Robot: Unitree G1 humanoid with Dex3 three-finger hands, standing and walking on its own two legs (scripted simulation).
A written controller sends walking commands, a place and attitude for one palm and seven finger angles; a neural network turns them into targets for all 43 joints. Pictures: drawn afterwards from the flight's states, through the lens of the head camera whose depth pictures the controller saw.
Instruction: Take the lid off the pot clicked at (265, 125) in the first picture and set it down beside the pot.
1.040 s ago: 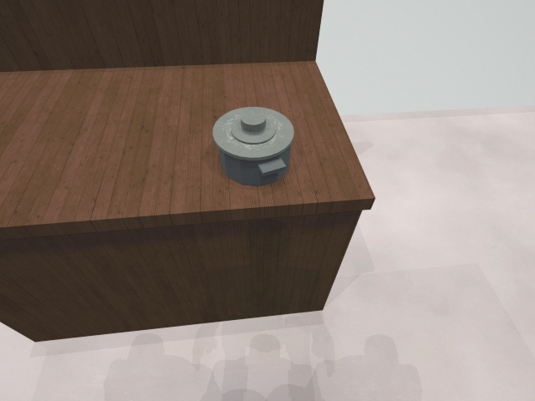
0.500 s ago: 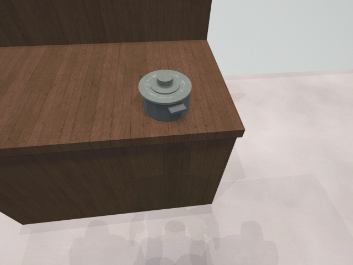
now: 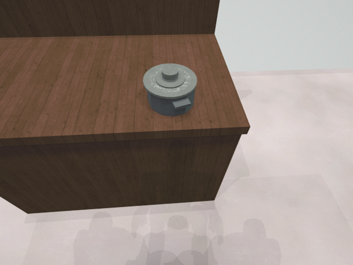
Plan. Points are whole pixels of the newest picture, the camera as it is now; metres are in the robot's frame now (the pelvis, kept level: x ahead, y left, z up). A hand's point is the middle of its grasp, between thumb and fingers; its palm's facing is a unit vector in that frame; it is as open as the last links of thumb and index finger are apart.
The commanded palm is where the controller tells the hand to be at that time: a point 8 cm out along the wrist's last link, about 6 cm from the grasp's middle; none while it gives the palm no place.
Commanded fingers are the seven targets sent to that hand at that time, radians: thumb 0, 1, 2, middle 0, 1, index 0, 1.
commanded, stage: turn to face it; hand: left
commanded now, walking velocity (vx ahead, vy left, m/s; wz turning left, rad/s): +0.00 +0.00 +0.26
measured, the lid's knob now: (170, 72) +0.64 +0.06 +0.07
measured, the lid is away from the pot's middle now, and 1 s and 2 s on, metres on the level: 0.00 0.00 0.00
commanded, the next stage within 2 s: take the last steps up to it in 0.12 s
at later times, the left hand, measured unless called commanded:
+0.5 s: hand out of the picture +0.02 +0.17 -0.18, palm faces +0.13 -0.97 -0.19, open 7.4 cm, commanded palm none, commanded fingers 0.00 0.90 0.90 -0.20 -0.30 -0.20 -0.30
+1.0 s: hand (151, 231) +0.23 +0.09 -0.17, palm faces +0.10 -0.97 -0.23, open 7.3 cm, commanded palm none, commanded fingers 0.00 0.90 0.90 -0.20 -0.30 -0.20 -0.30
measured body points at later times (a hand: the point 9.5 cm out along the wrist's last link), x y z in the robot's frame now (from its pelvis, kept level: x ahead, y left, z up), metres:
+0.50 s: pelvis +0.03 -0.01 -0.01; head +0.05 +0.00 +0.44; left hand +0.01 +0.23 -0.17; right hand +0.08 -0.25 -0.15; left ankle +0.01 +0.11 -0.73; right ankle -0.01 -0.12 -0.74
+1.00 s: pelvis +0.15 -0.10 -0.01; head +0.20 -0.11 +0.44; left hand +0.22 +0.14 -0.15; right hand +0.14 -0.35 -0.17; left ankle +0.07 +0.04 -0.68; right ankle +0.19 -0.20 -0.74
